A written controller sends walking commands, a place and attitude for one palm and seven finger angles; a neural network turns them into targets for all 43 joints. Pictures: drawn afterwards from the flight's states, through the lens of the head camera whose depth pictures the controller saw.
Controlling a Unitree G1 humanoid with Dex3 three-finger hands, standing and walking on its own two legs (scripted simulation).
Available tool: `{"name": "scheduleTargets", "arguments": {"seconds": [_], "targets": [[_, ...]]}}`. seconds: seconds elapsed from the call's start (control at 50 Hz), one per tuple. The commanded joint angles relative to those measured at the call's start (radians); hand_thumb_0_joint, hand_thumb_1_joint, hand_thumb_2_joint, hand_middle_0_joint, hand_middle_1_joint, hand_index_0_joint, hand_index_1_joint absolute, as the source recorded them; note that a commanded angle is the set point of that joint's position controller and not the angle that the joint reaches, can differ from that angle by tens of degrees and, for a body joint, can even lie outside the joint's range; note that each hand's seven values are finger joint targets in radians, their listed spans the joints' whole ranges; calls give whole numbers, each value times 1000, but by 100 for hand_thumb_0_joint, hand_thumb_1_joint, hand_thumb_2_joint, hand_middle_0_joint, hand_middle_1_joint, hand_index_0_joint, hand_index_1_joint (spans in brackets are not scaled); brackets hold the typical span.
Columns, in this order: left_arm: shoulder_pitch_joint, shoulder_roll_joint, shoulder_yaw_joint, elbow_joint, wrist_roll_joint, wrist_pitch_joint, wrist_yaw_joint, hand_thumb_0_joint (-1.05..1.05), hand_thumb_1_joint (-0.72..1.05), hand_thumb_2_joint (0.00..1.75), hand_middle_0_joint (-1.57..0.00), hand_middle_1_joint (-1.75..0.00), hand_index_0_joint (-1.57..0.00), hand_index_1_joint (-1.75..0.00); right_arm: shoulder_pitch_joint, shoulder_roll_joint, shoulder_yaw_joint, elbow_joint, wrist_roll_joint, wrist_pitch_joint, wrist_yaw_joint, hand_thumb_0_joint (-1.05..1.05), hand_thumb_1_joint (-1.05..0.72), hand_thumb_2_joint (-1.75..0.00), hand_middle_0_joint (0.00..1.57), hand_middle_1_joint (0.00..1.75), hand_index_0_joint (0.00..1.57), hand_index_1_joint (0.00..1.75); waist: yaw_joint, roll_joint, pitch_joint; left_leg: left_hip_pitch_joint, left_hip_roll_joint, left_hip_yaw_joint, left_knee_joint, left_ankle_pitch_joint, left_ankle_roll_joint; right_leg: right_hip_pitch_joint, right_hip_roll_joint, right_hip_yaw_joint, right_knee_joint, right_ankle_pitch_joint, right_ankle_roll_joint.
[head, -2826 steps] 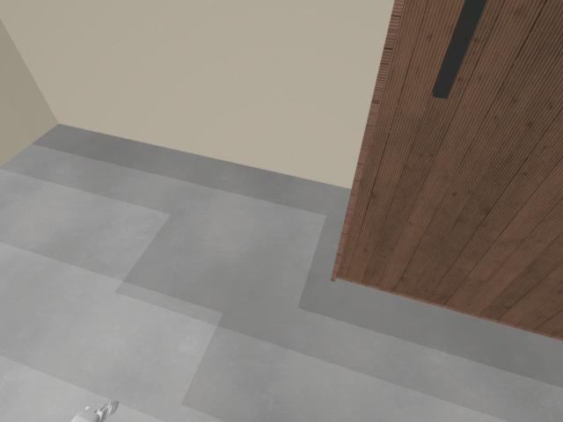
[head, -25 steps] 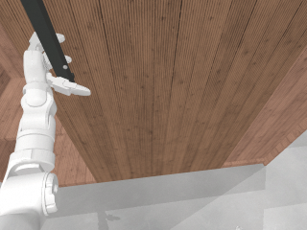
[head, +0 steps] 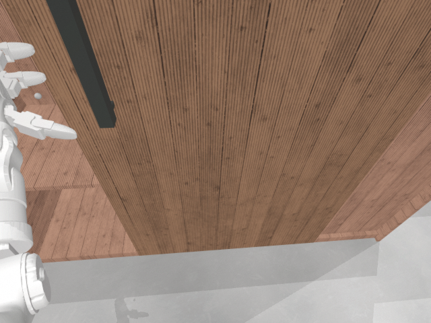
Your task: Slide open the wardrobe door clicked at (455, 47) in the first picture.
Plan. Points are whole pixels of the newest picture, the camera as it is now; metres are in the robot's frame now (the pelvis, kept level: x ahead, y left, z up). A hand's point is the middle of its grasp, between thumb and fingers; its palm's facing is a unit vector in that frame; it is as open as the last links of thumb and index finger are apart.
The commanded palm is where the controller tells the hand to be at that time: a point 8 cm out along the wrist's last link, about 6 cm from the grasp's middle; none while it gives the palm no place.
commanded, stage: slip the hand off the handle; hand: left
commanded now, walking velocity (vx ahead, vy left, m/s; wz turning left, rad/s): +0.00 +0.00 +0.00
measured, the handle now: (85, 47) +0.48 +0.24 +0.26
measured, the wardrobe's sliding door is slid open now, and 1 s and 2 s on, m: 0.45 0.45 0.45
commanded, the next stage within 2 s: draw the hand back to the body in 0.64 s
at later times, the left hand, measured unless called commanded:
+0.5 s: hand (22, 135) +0.33 +0.30 +0.21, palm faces +0.38 -0.92 -0.13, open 14.7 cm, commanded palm +0.29 +0.33 +0.20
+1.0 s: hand (24, 163) +0.28 +0.27 +0.20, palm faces +0.18 -0.98 -0.04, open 14.7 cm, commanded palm +0.23 +0.32 +0.20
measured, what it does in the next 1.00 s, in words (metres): stands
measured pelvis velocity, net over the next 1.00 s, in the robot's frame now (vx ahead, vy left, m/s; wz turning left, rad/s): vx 0.00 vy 0.00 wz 0.01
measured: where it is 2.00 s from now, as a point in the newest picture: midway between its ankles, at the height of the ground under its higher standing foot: outside the picture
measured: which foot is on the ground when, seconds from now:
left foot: down 0.00-1.00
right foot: down 0.00-1.00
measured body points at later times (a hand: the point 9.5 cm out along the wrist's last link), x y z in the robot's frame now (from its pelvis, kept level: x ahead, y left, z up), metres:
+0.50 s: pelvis +0.00 +0.01 +0.00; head -0.01 +0.00 +0.45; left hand +0.30 +0.34 +0.21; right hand +0.17 -0.23 -0.09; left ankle +0.00 +0.12 -0.74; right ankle +0.01 -0.10 -0.74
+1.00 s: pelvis +0.00 +0.00 +0.00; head -0.04 -0.03 +0.45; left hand +0.27 +0.32 +0.21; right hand +0.19 -0.24 -0.07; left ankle +0.00 +0.12 -0.74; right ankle +0.01 -0.10 -0.74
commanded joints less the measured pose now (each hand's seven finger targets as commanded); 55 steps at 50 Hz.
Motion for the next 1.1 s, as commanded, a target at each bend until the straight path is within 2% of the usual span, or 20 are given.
{"name": "scheduleTargets", "arguments": {"seconds": [0.0,0.02,0.1,0.2,0.28,0.36,0.38,0.46,0.54,0.56,0.62,0.66,0.74,0.76,0.8,0.86,0.92,1.0,1.04,1.08], "targets": [[-343,190,-13,-250,-59,-49,-42,0,-55,20,-25,-115,-25,-115,-27,-145,-43,-129,7,-58,-10,0,-90,-90,20,30,20,30,-11,90,-276,126,-31,-62,-50,209,27,76,7,83,-45,191,0],[-332,171,-22,-257,-68,-45,-40,0,-55,20,-25,-115,-25,-115,-36,-144,-39,-132,9,-60,-10,0,-90,-90,20,30,20,30,-11,72,-256,115,-29,-62,-53,204,26,75,4,82,-46,190,1],[-222,251,101,-326,-77,-41,6,0,-55,20,-25,-115,-25,-115,-60,-144,-34,-151,4,-67,-7,0,-90,-90,20,30,20,30,39,26,-275,86,-28,-65,-65,226,22,130,5,77,-27,208,2],[-117,241,130,-546,-53,-44,70,0,-55,20,-25,-115,-25,-115,-107,-123,-26,-187,-9,-79,1,0,-90,-90,20,30,20,30,69,97,-326,137,-19,-55,-65,351,15,181,12,73,-5,290,1],[-37,209,122,-599,-56,-12,72,0,-55,20,-25,-115,-25,-115,-146,-116,-15,-189,-7,-82,-5,0,-90,-90,20,30,20,30,63,78,-275,135,-16,-44,-70,341,16,180,13,70,-15,290,6],[-55,97,9,-625,-72,45,33,0,-55,20,-25,-115,-25,-115,-185,-109,-3,-188,4,-87,-23,0,-90,-90,20,30,20,30,27,92,-175,149,-16,-48,-90,244,18,119,14,64,-56,192,6],[-36,115,31,-627,-80,57,27,0,-55,20,-25,-115,-25,-115,-186,-112,-7,-185,4,-90,-26,0,-90,-90,20,30,20,30,32,95,-182,153,-17,-52,-90,241,18,122,13,65,-58,193,6],[-46,59,-27,-680,-95,72,2,0,-55,20,-25,-115,-25,-115,-212,-105,5,-189,7,-97,-35,0,-90,-90,20,30,20,30,25,96,-180,175,-22,-61,-92,219,16,116,12,61,-67,164,4],[38,93,37,-691,-114,67,9,0,-55,20,-25,-115,-25,-115,-233,-106,9,-191,3,-104,-36,0,-90,-90,20,30,20,30,50,31,-199,164,-27,-65,-93,215,14,141,7,58,-62,172,9],[56,120,67,-694,-114,61,17,0,-55,20,-25,-115,-25,-115,-236,-106,11,-189,2,-103,-36,0,-90,-90,20,30,20,30,60,43,-196,159,-26,-63,-95,212,13,153,7,60,-61,166,7],[124,80,55,-756,-117,53,28,0,-55,20,-25,-115,-25,-115,-260,-92,16,-204,-2,-112,-28,0,-90,-90,20,30,20,30,77,67,-217,170,-31,-59,-97,239,10,181,4,59,-55,198,6],[125,122,91,-751,-113,57,40,0,-55,20,-25,-115,-25,-115,-260,-95,18,-194,-3,-111,-30,0,-90,-90,20,30,20,30,75,56,-204,158,-30,-55,-95,228,12,181,4,62,-59,193,9],[67,91,45,-748,-101,62,37,0,-55,20,-25,-115,-25,-115,-265,-92,23,-186,-4,-116,-36,0,-90,-90,20,30,20,30,53,87,-151,152,-31,-51,-103,190,14,150,3,64,-78,151,10],[87,84,35,-640,-205,189,-44,0,-55,20,-25,-115,-25,-115,-293,-118,24,-182,27,-116,-50,0,-90,-90,20,30,20,30,59,89,-195,168,-39,-61,-117,177,17,221,-4,71,-93,179,3],[32,172,94,-775,-232,289,-106,0,-55,20,-25,-115,-25,-115,-320,-113,25,-213,35,-122,-68,0,-90,-90,20,30,20,30,80,118,-244,208,-40,-57,-120,229,26,270,-11,71,-102,243,8],[84,157,70,-743,-250,391,-177,0,-55,20,-25,-115,-25,-115,-339,-114,42,-230,43,-133,-73,0,-90,-90,20,30,20,30,76,121,-211,207,-41,-61,-112,247,30,256,-14,76,-100,272,13],[178,168,117,-774,-268,396,-192,0,-55,20,-25,-115,-25,-115,-333,-112,41,-252,38,-141,-55,0,-90,-90,20,30,20,30,87,61,-188,184,-36,-73,-111,260,27,250,-16,71,-92,285,14],[308,124,150,-760,-302,370,-166,0,-55,20,-25,-115,-25,-115,-327,-112,37,-259,40,-146,-35,0,-90,-90,20,30,20,30,90,-32,-150,146,-32,-69,-99,216,22,218,-21,79,-93,240,29],[325,108,136,-766,-301,369,-156,0,-55,20,-25,-115,-25,-115,-329,-115,34,-259,41,-148,-32,0,-90,-90,20,30,20,30,86,-21,-117,136,-31,-69,-101,174,21,181,-19,86,-104,162,28],[294,88,99,-834,-286,360,-144,0,-55,20,-25,-115,-25,-115,-340,-111,35,-264,42,-156,-30,0,-90,-90,20,30,20,30,84,50,-110,149,-31,-67,-103,157,19,165,-18,91,-109,114,20]]}}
